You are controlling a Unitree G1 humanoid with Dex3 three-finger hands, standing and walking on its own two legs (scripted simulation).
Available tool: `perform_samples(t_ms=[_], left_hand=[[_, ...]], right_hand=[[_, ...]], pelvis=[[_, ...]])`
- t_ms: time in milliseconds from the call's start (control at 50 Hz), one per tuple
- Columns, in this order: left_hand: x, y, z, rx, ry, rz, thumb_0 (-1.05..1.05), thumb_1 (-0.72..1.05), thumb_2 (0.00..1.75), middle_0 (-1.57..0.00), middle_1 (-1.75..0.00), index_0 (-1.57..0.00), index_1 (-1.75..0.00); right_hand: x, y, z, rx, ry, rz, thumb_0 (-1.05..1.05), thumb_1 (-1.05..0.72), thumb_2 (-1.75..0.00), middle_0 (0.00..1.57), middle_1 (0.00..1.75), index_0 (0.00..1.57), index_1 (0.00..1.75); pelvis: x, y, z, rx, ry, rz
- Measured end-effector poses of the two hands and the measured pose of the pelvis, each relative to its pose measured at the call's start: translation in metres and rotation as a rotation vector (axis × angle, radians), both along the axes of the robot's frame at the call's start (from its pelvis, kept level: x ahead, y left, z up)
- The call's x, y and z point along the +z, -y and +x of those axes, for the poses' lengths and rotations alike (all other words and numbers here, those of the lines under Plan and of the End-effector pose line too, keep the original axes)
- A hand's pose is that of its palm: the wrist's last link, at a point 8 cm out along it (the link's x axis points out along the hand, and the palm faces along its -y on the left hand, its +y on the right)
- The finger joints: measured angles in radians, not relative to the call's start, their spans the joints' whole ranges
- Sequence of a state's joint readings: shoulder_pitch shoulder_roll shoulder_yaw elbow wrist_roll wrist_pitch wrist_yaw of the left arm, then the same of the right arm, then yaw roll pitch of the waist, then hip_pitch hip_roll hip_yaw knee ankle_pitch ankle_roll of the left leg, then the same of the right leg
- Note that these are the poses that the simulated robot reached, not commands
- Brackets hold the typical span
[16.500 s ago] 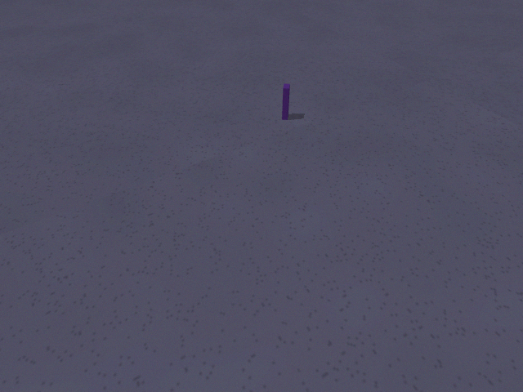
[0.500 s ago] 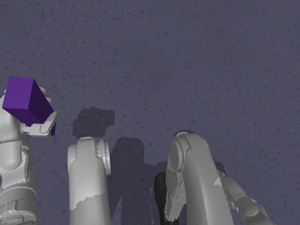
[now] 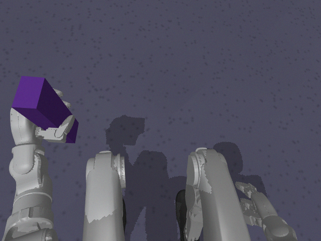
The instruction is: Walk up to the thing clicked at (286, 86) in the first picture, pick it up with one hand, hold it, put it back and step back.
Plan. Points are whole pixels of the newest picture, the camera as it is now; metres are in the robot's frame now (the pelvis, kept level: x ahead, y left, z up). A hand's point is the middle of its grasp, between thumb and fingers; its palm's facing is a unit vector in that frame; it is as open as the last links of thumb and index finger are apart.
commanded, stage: settle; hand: left
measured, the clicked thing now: (54, 117) +0.40 +0.26 -0.04
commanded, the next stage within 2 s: lift in 0.38 s
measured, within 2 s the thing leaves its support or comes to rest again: neither
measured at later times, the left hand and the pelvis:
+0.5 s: hand (52, 110) +0.40 +0.25 +0.00, palm faces +0.20 -0.98 +0.00, open 8.5 cm; pelvis +0.00 +0.00 +0.02, yaw +1 degrees
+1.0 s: hand (36, 102) +0.38 +0.25 +0.08, palm faces +0.15 -0.99 -0.01, open 8.5 cm; pelvis +0.00 +0.00 +0.08, yaw +2 degrees
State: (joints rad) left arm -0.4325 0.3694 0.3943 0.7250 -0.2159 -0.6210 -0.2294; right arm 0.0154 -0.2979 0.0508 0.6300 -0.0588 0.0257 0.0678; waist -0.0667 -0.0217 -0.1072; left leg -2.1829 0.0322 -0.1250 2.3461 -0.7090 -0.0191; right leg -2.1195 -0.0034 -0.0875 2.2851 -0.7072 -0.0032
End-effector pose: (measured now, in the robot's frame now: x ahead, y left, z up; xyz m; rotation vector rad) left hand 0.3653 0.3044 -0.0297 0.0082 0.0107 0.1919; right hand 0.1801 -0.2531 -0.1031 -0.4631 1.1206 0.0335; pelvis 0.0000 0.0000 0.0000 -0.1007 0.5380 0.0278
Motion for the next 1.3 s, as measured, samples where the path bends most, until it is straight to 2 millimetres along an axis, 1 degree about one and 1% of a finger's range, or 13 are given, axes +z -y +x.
perform_samples(t_ms=[300,580,740,880,1040,1160,1240,1300], left_hand=[[0.017,0.001,0.0,0.011,-0.008,-0.008,0.01,-0.23,1.27,-0.79,-1.12,-0.76,-1.12],[0.031,0.002,0.003,0.007,-0.006,-0.004,0.01,-0.23,1.27,-0.79,-1.12,-0.76,-1.12],[0.048,0.003,-0.002,-0.031,-0.005,0.014,0.01,-0.24,1.27,-0.79,-1.11,-0.77,-1.11],[0.081,0.004,-0.01,-0.022,0.005,0.007,0.01,-0.24,1.28,-0.79,-1.11,-0.77,-1.11],[0.124,0.01,-0.015,-0.037,0.001,0.002,0.01,-0.24,1.28,-0.79,-1.11,-0.77,-1.11],[0.166,0.01,-0.018,-0.02,0.01,0.001,0.01,-0.24,1.28,-0.8,-1.11,-0.77,-1.11],[0.196,0.015,-0.018,-0.033,-0.001,0.013,0.01,-0.24,1.29,-0.8,-1.11,-0.77,-1.11],[0.222,0.019,-0.018,-0.037,0.001,0.012,0.01,-0.24,1.29,-0.8,-1.11,-0.77,-1.11]], right_hand=[[0.012,0.001,-0.011,-0.027,-0.003,0.005,0.01,-0.91,-0.9,0.21,0.3,0.2,0.29],[0.021,-0.001,-0.014,-0.037,0.001,0.012,0.01,-0.91,-0.9,0.21,0.3,0.2,0.29],[0.029,-0.002,-0.015,-0.06,0.015,0.023,0.01,-0.92,-0.9,0.21,0.3,0.2,0.3],[0.049,-0.005,-0.01,-0.074,0.048,0.043,0.01,-0.91,-0.9,0.21,0.3,0.2,0.3],[0.086,-0.01,0.003,-0.094,0.101,0.06,0.01,-0.91,-0.9,0.21,0.3,0.2,0.3],[0.119,-0.015,0.013,-0.109,0.129,0.07,0.01,-0.9,-0.9,0.21,0.3,0.2,0.29],[0.143,-0.018,0.02,-0.119,0.147,0.082,0.01,-0.9,-0.9,0.21,0.3,0.2,0.29],[0.161,-0.021,0.026,-0.13,0.161,0.091,0.01,-0.9,-0.9,0.21,0.3,0.2,0.29]], pelvis=[[0.015,0.0,-0.001,0.006,-0.01,0.014],[0.025,-0.001,-0.001,0.011,-0.014,0.02],[0.035,-0.001,-0.001,0.017,-0.017,0.024],[0.055,0.0,-0.001,0.02,-0.018,0.03],[0.089,-0.001,0.003,0.025,-0.019,0.027],[0.12,-0.003,0.008,0.031,-0.007,0.029],[0.143,-0.004,0.014,0.038,0.004,0.03],[0.162,-0.004,0.019,0.041,0.019,0.033]])
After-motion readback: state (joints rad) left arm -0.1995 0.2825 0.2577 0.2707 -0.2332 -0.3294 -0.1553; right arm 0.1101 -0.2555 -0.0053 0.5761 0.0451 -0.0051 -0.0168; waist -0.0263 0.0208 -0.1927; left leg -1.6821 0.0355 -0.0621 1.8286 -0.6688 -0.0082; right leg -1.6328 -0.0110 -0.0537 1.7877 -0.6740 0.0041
